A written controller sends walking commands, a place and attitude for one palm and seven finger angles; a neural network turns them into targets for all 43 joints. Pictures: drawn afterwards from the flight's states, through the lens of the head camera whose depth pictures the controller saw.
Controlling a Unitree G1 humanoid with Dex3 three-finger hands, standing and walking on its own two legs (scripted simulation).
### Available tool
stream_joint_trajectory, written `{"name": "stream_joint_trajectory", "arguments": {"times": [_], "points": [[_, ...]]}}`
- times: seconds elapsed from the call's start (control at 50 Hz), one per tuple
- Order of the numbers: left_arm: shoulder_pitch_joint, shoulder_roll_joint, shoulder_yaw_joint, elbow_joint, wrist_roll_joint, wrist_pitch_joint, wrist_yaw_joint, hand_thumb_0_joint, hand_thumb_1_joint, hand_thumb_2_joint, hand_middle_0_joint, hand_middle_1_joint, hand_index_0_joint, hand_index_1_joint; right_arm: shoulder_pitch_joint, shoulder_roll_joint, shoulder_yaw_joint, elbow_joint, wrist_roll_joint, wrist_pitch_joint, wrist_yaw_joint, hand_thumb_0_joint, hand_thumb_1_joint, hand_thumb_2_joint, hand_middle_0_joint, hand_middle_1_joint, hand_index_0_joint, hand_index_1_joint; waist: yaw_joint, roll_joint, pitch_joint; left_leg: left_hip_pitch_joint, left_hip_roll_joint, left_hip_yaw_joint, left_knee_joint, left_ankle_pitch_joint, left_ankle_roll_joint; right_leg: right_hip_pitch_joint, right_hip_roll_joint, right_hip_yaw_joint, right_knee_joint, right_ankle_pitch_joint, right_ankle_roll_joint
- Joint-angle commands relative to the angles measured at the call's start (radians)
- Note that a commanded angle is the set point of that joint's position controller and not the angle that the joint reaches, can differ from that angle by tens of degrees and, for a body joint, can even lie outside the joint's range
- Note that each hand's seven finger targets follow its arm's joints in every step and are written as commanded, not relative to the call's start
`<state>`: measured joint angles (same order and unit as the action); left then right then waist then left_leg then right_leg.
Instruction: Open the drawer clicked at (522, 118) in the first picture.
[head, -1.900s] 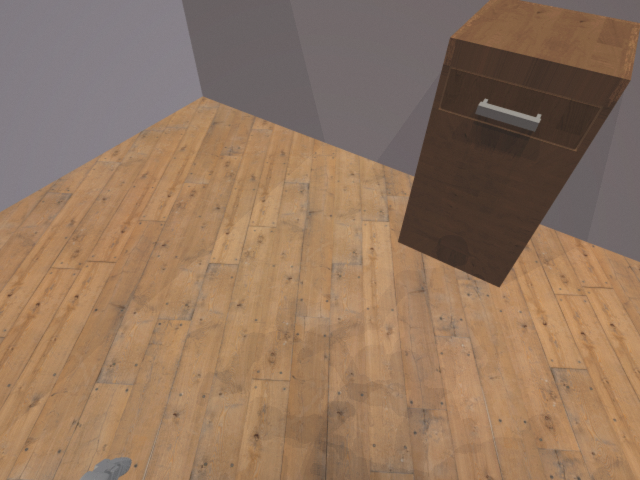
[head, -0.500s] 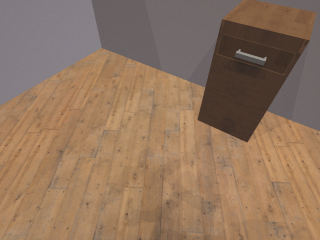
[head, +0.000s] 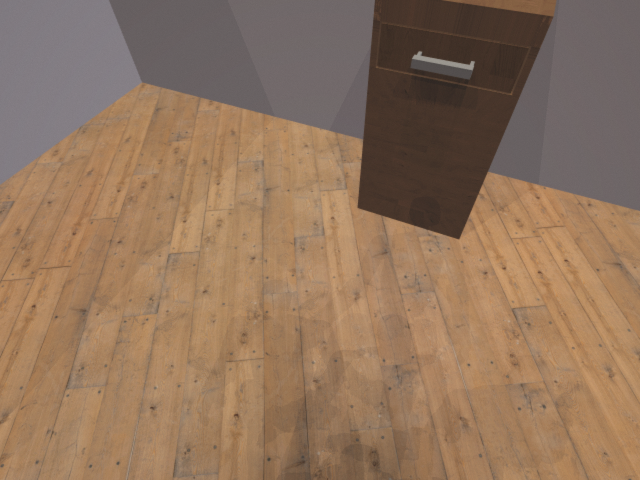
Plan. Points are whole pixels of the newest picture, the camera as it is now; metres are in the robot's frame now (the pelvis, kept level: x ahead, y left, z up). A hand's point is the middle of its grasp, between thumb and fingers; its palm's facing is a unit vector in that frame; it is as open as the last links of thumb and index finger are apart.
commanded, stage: walk to a spot facing it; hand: left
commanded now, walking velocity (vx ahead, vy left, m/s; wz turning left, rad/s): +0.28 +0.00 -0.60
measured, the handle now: (443, 63) +1.14 -0.23 -0.06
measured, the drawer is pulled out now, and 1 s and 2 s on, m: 0.00 0.00 0.00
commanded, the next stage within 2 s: none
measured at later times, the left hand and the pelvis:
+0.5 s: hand out of the picture +0.09 +0.20 -0.14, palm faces -0.09 -0.97 -0.21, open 7.4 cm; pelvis +0.10 +0.01 +0.02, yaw -12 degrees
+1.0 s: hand (253, 283) +0.46 +0.18 -0.16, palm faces -0.48 -0.86 -0.17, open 7.4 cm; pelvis +0.27 +0.06 +0.01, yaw -31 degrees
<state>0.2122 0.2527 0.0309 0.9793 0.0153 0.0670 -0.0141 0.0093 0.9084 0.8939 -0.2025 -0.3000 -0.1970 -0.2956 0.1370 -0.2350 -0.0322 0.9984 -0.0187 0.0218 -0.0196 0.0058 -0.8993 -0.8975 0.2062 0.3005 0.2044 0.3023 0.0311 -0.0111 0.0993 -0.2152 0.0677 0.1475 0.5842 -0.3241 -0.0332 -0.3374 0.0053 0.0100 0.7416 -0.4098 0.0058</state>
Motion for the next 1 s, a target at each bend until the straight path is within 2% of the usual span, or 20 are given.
{"name": "stream_joint_trajectory", "arguments": {"times": [0.0,0.02,0.04,0.06,0.08,0.14,0.22,0.32,0.44,0.5,0.54,0.56,0.58,0.6,0.62,0.66,0.7,0.74,0.8,0.98], "points": [[0.213,0.255,0.073,-0.044,0.027,-0.051,0.009,0.000,0.900,0.900,-0.200,-0.300,-0.200,-0.300,-0.058,-0.110,-0.039,-0.136,0.006,0.003,0.005,0.000,-0.900,-0.900,0.200,0.300,0.200,0.300,0.084,-0.365,-0.105,-0.405,-0.003,0.017,0.415,-0.293,-0.018,0.271,-0.286,0.483,-0.466,0.016,-0.073],[0.225,0.274,0.072,-0.058,0.009,-0.049,0.023,0.000,0.900,0.900,-0.200,-0.300,-0.200,-0.300,-0.108,-0.121,-0.036,-0.171,-0.001,0.003,0.007,0.000,-0.900,-0.900,0.200,0.300,0.200,0.300,0.092,-0.337,-0.043,-0.464,-0.041,-0.127,0.539,-0.307,-0.015,0.158,-0.362,0.692,-0.606,-0.051,-0.124],[0.150,0.254,0.076,-0.080,0.004,-0.053,0.026,0.000,0.900,0.900,-0.200,-0.300,-0.200,-0.300,-0.065,-0.154,-0.046,-0.158,0.000,0.003,0.014,0.000,-0.900,-0.900,0.200,0.300,0.200,0.300,0.040,-0.261,-0.015,-0.446,0.006,-0.187,0.566,-0.175,0.000,0.105,-0.327,0.617,-0.644,-0.308,-0.141],[0.106,0.217,0.074,-0.096,0.003,-0.058,0.025,0.000,0.900,0.900,-0.200,-0.300,-0.200,-0.300,-0.085,-0.153,-0.051,-0.148,0.001,-0.002,0.020,0.000,-0.900,-0.900,0.200,0.300,0.200,0.300,0.031,-0.208,0.032,-0.444,0.017,-0.182,0.580,-0.106,0.001,0.040,-0.288,0.620,-0.655,-0.369,-0.133],[0.076,0.192,0.066,-0.101,0.003,-0.068,0.024,0.000,0.900,0.900,-0.200,-0.300,-0.200,-0.300,-0.052,-0.156,-0.053,-0.129,-0.003,-0.011,0.025,0.000,-0.900,-0.900,0.200,0.300,0.200,0.300,-0.001,-0.123,0.008,-0.421,0.028,-0.181,0.580,-0.040,-0.004,0.058,-0.260,0.563,-0.620,-0.301,-0.130],[0.122,0.147,0.060,-0.087,-0.003,-0.102,0.016,0.000,0.900,0.900,-0.200,-0.300,-0.200,-0.300,-0.002,-0.118,-0.051,-0.104,-0.011,-0.023,0.031,0.000,-0.900,-0.900,0.200,0.300,0.200,0.300,-0.012,-0.044,-0.080,-0.413,0.029,-0.162,0.543,0.081,-0.024,0.177,-0.189,0.413,-0.557,-0.047,-0.143],[0.193,0.124,0.059,-0.060,-0.001,-0.116,0.013,0.000,0.900,0.900,-0.200,-0.300,-0.200,-0.300,0.003,-0.094,-0.051,-0.110,-0.013,-0.031,0.032,0.000,-0.900,-0.900,0.200,0.300,0.200,0.300,-0.003,-0.071,-0.101,-0.465,0.028,-0.159,0.512,0.124,-0.039,0.253,-0.166,0.379,-0.549,0.023,-0.150],[0.262,0.101,0.057,-0.030,0.007,-0.127,0.017,0.000,0.900,0.900,-0.200,-0.300,-0.200,-0.300,-0.052,-0.083,-0.044,-0.141,-0.012,-0.046,0.029,0.000,-0.900,-0.900,0.200,0.300,0.200,0.300,0.022,-0.098,-0.105,-0.525,0.034,-0.158,0.428,0.102,-0.047,0.349,-0.175,0.417,-0.524,0.149,-0.188],[0.256,0.116,0.060,-0.023,0.015,-0.122,0.024,0.000,0.900,0.900,-0.200,-0.300,-0.200,-0.300,-0.123,-0.066,-0.037,-0.183,-0.001,-0.063,0.032,0.000,-0.900,-0.900,0.200,0.300,0.200,0.300,0.040,-0.112,-0.057,-0.429,0.005,-0.136,0.220,0.033,-0.034,0.295,-0.189,0.449,-0.500,0.226,-0.216],[0.207,0.135,0.068,-0.034,0.016,-0.117,0.027,0.000,0.900,0.900,-0.200,-0.300,-0.200,-0.300,-0.088,-0.060,-0.037,-0.184,0.008,-0.078,0.029,0.000,-0.900,-0.900,0.200,0.300,0.200,0.300,0.019,-0.143,-0.063,-0.260,-0.024,-0.126,0.067,0.002,-0.017,0.222,-0.178,0.438,-0.434,0.328,-0.199],[0.138,0.137,0.075,-0.052,0.009,-0.113,0.026,0.000,0.900,0.900,-0.200,-0.300,-0.200,-0.300,0.053,-0.081,-0.044,-0.145,0.011,-0.088,0.018,0.000,-0.900,-0.900,0.200,0.300,0.200,0.300,-0.056,-0.117,-0.090,0.026,-0.040,-0.121,-0.106,0.100,-0.009,0.061,-0.110,0.383,-0.320,0.324,-0.149],[0.131,0.108,0.073,-0.060,0.003,-0.113,0.019,0.000,0.900,0.900,-0.200,-0.300,-0.200,-0.300,0.187,-0.137,-0.054,-0.100,0.011,-0.095,0.001,0.000,-0.900,-0.900,0.200,0.300,0.200,0.300,-0.106,-0.017,-0.163,0.287,0.014,-0.155,-0.167,0.101,0.008,-0.068,-0.029,0.313,-0.156,0.325,-0.114],[0.152,0.048,0.067,-0.068,-0.009,-0.112,0.007,0.000,0.900,0.900,-0.200,-0.300,-0.200,-0.300,0.328,-0.254,-0.083,-0.065,-0.002,-0.097,-0.006,0.000,-0.900,-0.900,0.200,0.300,0.200,0.300,-0.153,0.284,-0.266,0.492,0.289,-0.475,-0.235,-0.045,0.070,-0.267,0.092,0.170,0.145,0.007,-0.061],[0.160,0.035,0.065,-0.083,-0.004,-0.118,0.004,0.000,0.900,0.900,-0.200,-0.300,-0.200,-0.300,0.360,-0.273,-0.079,-0.071,-0.004,-0.089,-0.004,0.000,-0.900,-0.900,0.200,0.300,0.200,0.300,-0.133,0.331,-0.246,0.433,0.454,-0.678,-0.349,-0.142,0.133,-0.366,0.081,0.078,0.357,-0.165,-0.026],[0.113,0.062,0.074,-0.086,0.008,-0.112,0.003,0.000,0.900,0.900,-0.200,-0.300,-0.200,-0.300,0.277,-0.224,-0.068,-0.098,-0.005,-0.079,-0.001,0.000,-0.900,-0.900,0.200,0.300,0.200,0.300,-0.114,0.199,-0.120,0.242,0.449,-0.646,-0.394,-0.206,0.160,-0.350,0.011,0.086,0.440,-0.127,-0.023],[0.092,0.054,0.079,-0.064,0.020,-0.095,-0.014,0.000,0.900,0.900,-0.200,-0.300,-0.200,-0.300,0.166,-0.103,-0.030,-0.110,-0.001,-0.090,-0.005,0.000,-0.900,-0.900,0.200,0.300,0.200,0.300,-0.046,0.138,0.010,0.056,0.332,-0.412,-0.392,0.046,0.098,-0.323,-0.052,0.054,0.500,0.031,-0.007],[0.124,0.018,0.072,-0.052,0.019,-0.073,-0.022,0.000,0.900,0.900,-0.200,-0.300,-0.200,-0.300,0.161,-0.063,-0.015,-0.092,0.000,-0.103,-0.012,0.000,-0.900,-0.900,0.200,0.300,0.200,0.300,-0.009,0.144,0.006,0.043,0.264,-0.201,-0.329,0.467,0.045,-0.279,-0.058,0.018,0.507,0.096,0.015],[0.140,0.000,0.069,-0.049,0.016,-0.054,-0.020,0.000,0.900,0.900,-0.200,-0.300,-0.200,-0.300,0.195,-0.057,-0.012,-0.072,0.002,-0.105,-0.020,0.000,-0.900,-0.900,0.200,0.300,0.200,0.300,-0.001,0.169,-0.036,0.070,0.228,-0.078,-0.278,0.698,0.027,-0.267,-0.048,-0.001,0.529,0.133,0.020],[0.111,-0.013,0.073,-0.066,0.020,-0.033,-0.018,0.000,0.900,0.900,-0.200,-0.300,-0.200,-0.300,0.213,-0.041,-0.012,-0.057,0.003,-0.100,-0.027,0.000,-0.900,-0.900,0.200,0.300,0.200,0.300,0.005,0.168,-0.038,0.087,0.207,-0.004,-0.257,0.804,-0.001,-0.304,-0.040,-0.024,0.521,0.201,0.025],[-0.142,-0.011,0.049,-0.140,0.015,-0.025,-0.020,0.000,0.900,0.900,-0.200,-0.300,-0.200,-0.300,0.306,-0.079,-0.029,-0.004,-0.008,-0.071,-0.030,0.000,-0.900,-0.900,0.200,0.300,0.200,0.300,-0.067,0.137,-0.029,0.304,0.250,0.055,-0.182,0.975,0.094,-0.328,-0.033,-0.140,0.158,0.154,0.009]]}}
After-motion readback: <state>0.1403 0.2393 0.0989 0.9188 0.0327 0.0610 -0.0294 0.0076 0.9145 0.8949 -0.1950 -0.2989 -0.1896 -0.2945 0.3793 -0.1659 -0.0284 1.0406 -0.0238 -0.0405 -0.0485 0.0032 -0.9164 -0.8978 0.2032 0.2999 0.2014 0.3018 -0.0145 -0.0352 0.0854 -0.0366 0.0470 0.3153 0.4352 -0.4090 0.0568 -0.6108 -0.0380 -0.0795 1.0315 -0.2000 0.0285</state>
